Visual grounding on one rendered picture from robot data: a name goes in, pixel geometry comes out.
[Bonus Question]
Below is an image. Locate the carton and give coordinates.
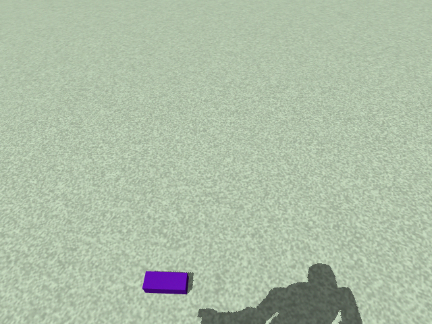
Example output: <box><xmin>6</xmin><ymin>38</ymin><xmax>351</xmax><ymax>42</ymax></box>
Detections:
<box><xmin>142</xmin><ymin>271</ymin><xmax>189</xmax><ymax>294</ymax></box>

